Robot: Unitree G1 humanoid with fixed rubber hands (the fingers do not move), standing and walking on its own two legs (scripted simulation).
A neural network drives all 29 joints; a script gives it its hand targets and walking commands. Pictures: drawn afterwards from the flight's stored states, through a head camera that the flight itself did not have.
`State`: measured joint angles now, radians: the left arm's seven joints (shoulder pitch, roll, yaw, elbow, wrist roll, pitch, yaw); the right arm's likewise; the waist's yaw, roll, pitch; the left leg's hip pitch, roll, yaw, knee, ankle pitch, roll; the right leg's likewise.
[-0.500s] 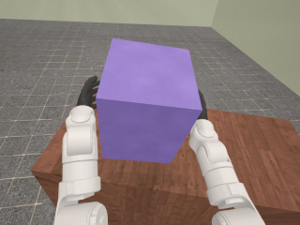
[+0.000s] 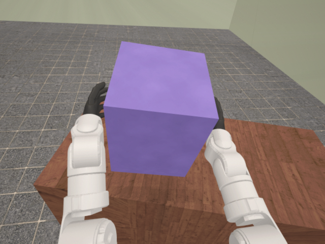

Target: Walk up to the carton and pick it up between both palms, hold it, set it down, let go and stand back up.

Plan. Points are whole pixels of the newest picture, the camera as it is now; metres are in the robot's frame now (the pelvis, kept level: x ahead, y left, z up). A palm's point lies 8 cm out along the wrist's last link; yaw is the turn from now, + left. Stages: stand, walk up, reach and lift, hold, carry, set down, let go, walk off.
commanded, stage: hold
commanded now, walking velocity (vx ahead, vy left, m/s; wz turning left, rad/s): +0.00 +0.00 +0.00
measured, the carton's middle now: (155, 114) +0.39 +0.01 +0.16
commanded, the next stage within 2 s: set down in 1.36 s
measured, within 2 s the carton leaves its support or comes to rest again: neither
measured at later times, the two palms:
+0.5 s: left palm (93, 116) +0.36 +0.15 +0.18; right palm (214, 127) +0.34 -0.13 +0.16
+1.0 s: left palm (93, 116) +0.36 +0.15 +0.18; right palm (215, 128) +0.34 -0.14 +0.16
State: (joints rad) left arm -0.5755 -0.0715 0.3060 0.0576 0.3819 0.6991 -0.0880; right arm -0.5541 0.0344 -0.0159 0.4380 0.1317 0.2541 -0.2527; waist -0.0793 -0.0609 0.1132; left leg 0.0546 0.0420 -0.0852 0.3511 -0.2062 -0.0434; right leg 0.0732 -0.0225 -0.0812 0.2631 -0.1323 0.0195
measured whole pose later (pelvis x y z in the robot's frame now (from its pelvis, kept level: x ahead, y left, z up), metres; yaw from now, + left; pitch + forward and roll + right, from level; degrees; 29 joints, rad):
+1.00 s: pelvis +0.00 +0.00 +0.00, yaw +0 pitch -12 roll -1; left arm -0.57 -0.07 0.31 0.06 0.38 0.70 -0.09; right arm -0.55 0.03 -0.02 0.44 0.13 0.25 -0.25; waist -0.08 -0.06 0.12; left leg 0.06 0.04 -0.08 0.35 -0.21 -0.04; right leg 0.07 -0.02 -0.08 0.26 -0.13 0.02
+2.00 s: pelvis +0.03 +0.00 +0.00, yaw +1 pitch -9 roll -2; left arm -0.45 -0.08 0.23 0.21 0.33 0.35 -0.03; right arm -0.44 0.05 -0.07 0.57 0.03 -0.16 -0.21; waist -0.07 -0.07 0.13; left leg 0.03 0.04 -0.10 0.36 -0.24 -0.04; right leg 0.07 -0.02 -0.10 0.23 -0.15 0.03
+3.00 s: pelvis +0.03 +0.00 +0.00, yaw -1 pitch -2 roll -1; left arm -0.66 -0.06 0.37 0.81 0.35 0.00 0.00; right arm -0.58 0.09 -0.38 0.91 -0.20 -0.33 -0.15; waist -0.04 -0.04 0.06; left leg -0.07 0.05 -0.06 0.32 -0.21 -0.04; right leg -0.05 -0.02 -0.06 0.21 -0.12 0.03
